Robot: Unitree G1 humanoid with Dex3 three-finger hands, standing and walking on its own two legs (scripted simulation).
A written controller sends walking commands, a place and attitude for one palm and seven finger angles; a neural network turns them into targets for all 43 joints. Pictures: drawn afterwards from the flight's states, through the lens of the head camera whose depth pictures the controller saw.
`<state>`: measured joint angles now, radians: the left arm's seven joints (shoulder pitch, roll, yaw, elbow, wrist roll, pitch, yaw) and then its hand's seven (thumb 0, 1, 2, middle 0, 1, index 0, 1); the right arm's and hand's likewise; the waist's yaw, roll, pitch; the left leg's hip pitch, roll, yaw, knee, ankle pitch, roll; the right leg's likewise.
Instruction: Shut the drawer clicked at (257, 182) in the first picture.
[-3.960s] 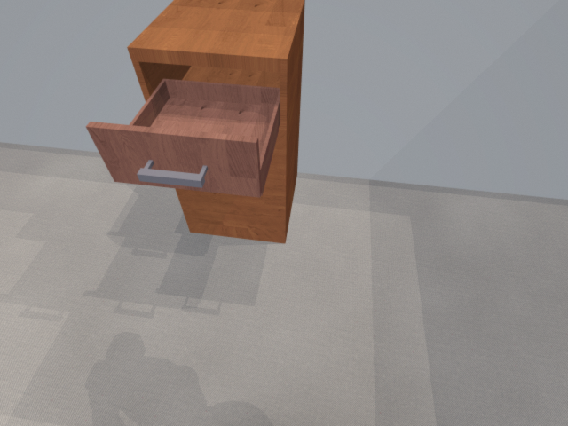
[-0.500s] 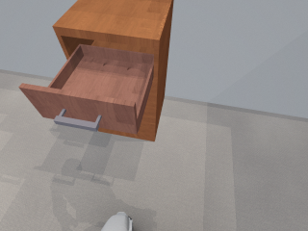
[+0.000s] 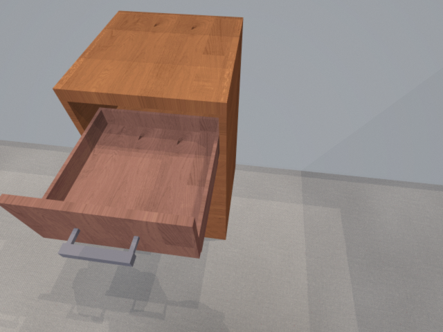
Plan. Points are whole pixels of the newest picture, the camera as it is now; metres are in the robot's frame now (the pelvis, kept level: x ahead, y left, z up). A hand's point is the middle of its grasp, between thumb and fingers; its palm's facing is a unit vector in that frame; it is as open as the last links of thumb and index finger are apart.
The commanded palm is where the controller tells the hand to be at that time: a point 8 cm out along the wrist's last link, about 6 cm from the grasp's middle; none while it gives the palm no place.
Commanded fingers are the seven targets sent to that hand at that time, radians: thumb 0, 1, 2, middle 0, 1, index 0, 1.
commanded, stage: come to a stop and stand still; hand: left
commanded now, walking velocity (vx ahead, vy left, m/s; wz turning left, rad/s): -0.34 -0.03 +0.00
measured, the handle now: (101, 245) +0.28 +0.27 -0.07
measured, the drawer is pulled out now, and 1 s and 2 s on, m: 0.30 0.30 0.30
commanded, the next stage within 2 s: look again from close up in 0.86 s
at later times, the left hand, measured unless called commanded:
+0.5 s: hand out of the picture +0.06 +0.16 -0.17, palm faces +0.02 -0.96 -0.28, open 7.4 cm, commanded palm none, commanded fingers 0.00 0.90 0.90 -0.20 -0.30 -0.20 -0.30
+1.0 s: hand out of the picture -0.06 +0.13 -0.17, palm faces +0.06 -0.98 -0.18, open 7.4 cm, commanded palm none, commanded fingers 0.00 0.90 0.90 -0.20 -0.30 -0.20 -0.30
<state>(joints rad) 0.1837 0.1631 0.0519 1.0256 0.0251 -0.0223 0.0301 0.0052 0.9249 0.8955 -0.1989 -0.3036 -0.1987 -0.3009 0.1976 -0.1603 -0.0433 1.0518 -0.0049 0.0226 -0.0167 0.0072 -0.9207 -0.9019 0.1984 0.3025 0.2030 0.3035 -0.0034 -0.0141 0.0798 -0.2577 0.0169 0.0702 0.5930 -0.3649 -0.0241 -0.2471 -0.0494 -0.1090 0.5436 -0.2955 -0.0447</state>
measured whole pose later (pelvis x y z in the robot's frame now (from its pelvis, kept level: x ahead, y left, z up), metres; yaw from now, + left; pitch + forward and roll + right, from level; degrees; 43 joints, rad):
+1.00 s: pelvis -0.03 -0.03 +0.00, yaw +1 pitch -1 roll -1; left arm 0.41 0.14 0.00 1.05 0.02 -0.01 0.03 0.01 0.91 0.90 -0.20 -0.30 -0.20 -0.30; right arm 0.33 -0.17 -0.01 1.05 -0.02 0.01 -0.01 0.01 -0.92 -0.90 0.20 0.30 0.20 0.30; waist 0.00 0.01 -0.02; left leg -0.30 0.00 0.06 0.48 -0.16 0.04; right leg -0.20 0.03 -0.05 0.48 -0.26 -0.04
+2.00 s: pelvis -0.01 +0.03 -0.01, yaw -2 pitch -1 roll -1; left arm 0.35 0.16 0.04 1.03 0.03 0.01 0.06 0.01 0.91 0.90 -0.20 -0.30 -0.20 -0.30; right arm 0.27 -0.18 -0.04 1.01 -0.02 0.04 0.00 0.01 -0.91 -0.90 0.20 0.30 0.20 0.30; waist 0.01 0.01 0.04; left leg -0.33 -0.05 0.15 0.57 -0.24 0.08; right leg -0.25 -0.03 0.04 0.58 -0.32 0.04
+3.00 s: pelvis -0.01 +0.08 -0.01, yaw -6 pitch +1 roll +0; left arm 0.31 0.15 -0.01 1.03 0.01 -0.03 0.05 0.01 0.91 0.90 -0.20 -0.30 -0.20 -0.30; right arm 0.28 -0.16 -0.02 1.06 -0.02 0.00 -0.02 0.02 -0.93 -0.90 0.20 0.30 0.20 0.30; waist -0.03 0.05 0.02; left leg -0.29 0.01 0.00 0.57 -0.30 -0.01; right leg -0.20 0.03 -0.07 0.54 -0.36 -0.05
